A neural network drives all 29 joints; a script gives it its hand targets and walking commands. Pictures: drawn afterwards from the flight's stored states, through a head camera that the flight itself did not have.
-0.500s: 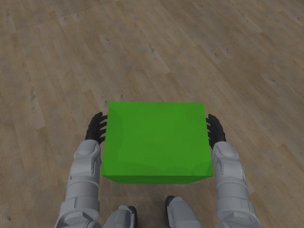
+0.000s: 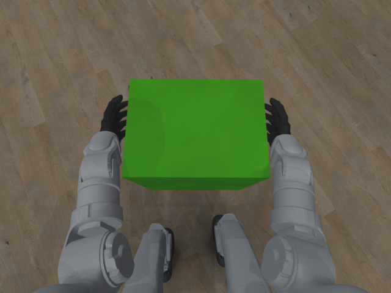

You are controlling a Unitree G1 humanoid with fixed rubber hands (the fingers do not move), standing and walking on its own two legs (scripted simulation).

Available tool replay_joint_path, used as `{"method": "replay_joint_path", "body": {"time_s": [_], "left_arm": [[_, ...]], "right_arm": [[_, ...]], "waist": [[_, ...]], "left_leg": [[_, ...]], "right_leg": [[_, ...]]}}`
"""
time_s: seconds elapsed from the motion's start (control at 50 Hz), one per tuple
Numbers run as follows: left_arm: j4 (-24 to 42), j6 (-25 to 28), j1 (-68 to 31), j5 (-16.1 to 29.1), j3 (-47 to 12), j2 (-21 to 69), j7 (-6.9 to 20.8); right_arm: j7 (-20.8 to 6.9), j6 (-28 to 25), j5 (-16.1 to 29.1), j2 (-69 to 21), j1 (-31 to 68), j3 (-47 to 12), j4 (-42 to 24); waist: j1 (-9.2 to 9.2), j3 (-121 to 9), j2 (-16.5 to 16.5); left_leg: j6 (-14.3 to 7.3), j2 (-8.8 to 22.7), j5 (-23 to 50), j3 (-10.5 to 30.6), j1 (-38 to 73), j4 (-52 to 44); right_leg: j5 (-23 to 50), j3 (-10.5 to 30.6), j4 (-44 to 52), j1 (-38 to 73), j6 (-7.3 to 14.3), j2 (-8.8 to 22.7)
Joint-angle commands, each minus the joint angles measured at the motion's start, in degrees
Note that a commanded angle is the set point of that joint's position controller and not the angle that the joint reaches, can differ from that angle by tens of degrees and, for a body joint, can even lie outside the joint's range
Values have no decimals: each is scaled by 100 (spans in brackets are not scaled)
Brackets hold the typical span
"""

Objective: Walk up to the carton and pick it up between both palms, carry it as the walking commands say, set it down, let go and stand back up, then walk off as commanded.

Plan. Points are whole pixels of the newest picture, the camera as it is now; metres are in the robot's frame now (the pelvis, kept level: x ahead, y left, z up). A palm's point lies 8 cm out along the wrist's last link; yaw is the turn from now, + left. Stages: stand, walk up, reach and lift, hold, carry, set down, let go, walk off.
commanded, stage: set down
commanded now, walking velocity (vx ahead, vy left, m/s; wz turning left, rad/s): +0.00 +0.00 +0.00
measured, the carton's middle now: (195, 146) +0.41 -0.03 -0.13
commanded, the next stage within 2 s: none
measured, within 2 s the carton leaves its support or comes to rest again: neither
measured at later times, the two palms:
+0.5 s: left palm (127, 134) +0.45 +0.14 -0.15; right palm (264, 137) +0.42 -0.20 -0.15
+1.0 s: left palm (139, 133) +0.48 +0.13 -0.23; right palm (258, 137) +0.45 -0.21 -0.24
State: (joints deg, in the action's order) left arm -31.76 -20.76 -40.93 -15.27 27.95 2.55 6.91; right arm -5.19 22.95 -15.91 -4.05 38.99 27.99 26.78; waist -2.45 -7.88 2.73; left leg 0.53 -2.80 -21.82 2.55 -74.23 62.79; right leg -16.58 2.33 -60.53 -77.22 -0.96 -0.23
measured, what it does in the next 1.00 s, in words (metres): lowers itself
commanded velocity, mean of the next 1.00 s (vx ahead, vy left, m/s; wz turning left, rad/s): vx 0.00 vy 0.00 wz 0.00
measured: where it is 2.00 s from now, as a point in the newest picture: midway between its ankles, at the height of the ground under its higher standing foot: (194, 256)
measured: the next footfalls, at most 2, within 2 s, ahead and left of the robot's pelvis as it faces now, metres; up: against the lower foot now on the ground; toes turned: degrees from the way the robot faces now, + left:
none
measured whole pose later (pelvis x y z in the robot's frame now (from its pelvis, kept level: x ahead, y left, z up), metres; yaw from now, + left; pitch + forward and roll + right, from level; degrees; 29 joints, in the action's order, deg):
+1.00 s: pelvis -0.03 +0.00 -0.15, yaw +1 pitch +49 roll +2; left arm -40.7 -20.4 -61.9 -11.0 26.3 -4.1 1.9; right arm -2.6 22.2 -11.9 3.3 57.9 30.1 33.9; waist -3.2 -10.0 2.7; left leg 1.6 -4.2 -28.9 1.8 -113.8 94.0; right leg -22.8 2.8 -91.3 -117.2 -1.5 -0.7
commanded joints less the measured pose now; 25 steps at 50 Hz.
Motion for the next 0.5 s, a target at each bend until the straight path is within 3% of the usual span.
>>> {"method": "replay_joint_path", "body": {"time_s": [0.0, 0.24, 0.48], "left_arm": [[-385, -4, -3034, 780, -2983, 5175, 1379], [-191, 125, -3194, 1060, -3459, 5279, 1140], [-441, 158, -3774, 1132, -3390, 5106, 841]], "right_arm": [[-1267, -93, 877, -5168, 3136, -3200, 282], [-1329, -212, 1148, -4973, 3278, -3517, 54], [-1265, -263, 1245, -4624, 3757, -3233, 480]], "waist": [[-114, -4261, -244], [-146, -5400, -108], [-250, -5598, 30]], "left_leg": [[-207, -621, 343, -258, 683, -545], [-42, -642, 1199, -246, 252, 317], [60, -662, 1076, -268, -205, 1004]], "right_leg": [[630, -165, 245, 3136, -21, -608], [1452, -345, -710, 2165, -55, -698], [1217, -512, -1466, 976, -34, -729]]}}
